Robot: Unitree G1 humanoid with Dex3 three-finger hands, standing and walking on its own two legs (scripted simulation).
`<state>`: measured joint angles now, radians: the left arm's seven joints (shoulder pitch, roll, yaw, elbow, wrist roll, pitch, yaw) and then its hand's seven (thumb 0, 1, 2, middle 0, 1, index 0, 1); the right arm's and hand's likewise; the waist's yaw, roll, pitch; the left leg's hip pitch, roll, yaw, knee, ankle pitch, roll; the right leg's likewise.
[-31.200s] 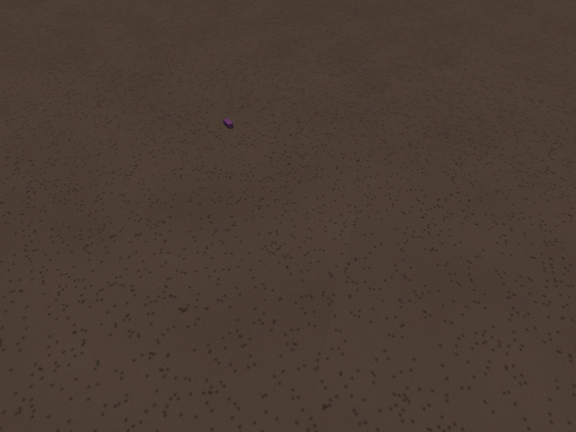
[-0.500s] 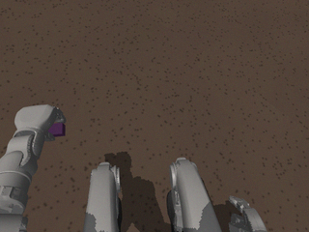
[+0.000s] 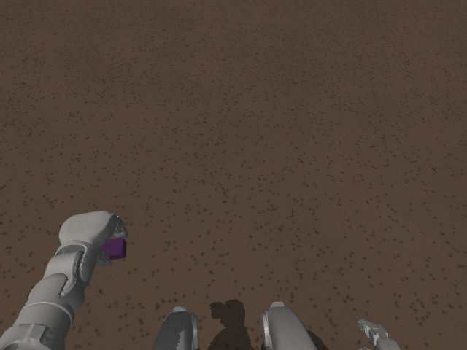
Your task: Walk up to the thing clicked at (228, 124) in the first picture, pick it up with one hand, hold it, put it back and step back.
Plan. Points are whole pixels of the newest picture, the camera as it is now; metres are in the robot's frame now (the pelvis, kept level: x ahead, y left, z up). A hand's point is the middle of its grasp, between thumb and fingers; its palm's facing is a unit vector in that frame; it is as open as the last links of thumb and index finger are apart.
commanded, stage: lift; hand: left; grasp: from above
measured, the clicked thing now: (107, 250) +0.34 +0.24 -0.11
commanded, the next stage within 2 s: hold in 0.42 s
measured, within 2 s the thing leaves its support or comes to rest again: neither
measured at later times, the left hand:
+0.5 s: hand (96, 221) +0.35 +0.22 +0.01, palm faces -0.43 -0.09 -0.90, open 6.3 cm
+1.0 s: hand (91, 200) +0.37 +0.22 +0.05, palm faces -0.44 -0.06 -0.90, open 6.3 cm
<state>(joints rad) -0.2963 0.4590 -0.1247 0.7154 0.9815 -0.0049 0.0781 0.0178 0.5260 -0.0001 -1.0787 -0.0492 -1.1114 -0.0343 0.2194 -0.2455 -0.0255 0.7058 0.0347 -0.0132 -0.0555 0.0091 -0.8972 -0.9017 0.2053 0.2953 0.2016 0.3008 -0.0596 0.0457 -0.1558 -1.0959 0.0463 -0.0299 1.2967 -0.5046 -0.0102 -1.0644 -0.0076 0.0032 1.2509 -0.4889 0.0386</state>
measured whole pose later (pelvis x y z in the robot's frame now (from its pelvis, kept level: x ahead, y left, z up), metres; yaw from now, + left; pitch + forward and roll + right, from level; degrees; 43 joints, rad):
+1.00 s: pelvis +0.06 +0.00 +0.10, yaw -1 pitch +6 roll +0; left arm -0.30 0.38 -0.21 0.75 0.99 0.03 0.05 0.01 0.52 0.00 -1.11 0.00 -1.13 0.00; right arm 0.24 -0.25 -0.05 0.71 0.05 0.02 -0.04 0.01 -0.89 -0.90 0.20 0.29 0.20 0.30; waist -0.02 0.04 -0.07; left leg -0.44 0.03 0.04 0.67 -0.33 -0.01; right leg -0.44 -0.02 0.04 0.66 -0.32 0.04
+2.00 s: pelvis +0.05 +0.00 +0.12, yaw -1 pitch +1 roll +0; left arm -0.24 0.39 -0.22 0.62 0.98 0.05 -0.04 0.01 0.52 0.00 -1.11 0.00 -1.13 0.00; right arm 0.19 -0.25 -0.02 0.67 0.06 0.06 -0.05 0.01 -0.89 -0.90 0.20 0.29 0.20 0.30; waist 0.01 0.05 -0.02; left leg -0.29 0.03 0.04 0.52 -0.25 -0.01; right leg -0.30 -0.03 0.05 0.53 -0.25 0.03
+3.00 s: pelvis +0.03 +0.00 +0.07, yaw +0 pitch +13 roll -1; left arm -0.42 0.36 -0.19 1.02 1.14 -0.05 0.28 0.01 0.52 0.00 -1.11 -0.01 -1.13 0.00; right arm 0.21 -0.27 -0.06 0.70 0.01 0.06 -0.01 0.01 -0.89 -0.90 0.20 0.29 0.20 0.30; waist -0.04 0.00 -0.08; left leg -0.76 0.04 0.00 0.90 -0.38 -0.01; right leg -0.74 -0.02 0.02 0.88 -0.37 0.04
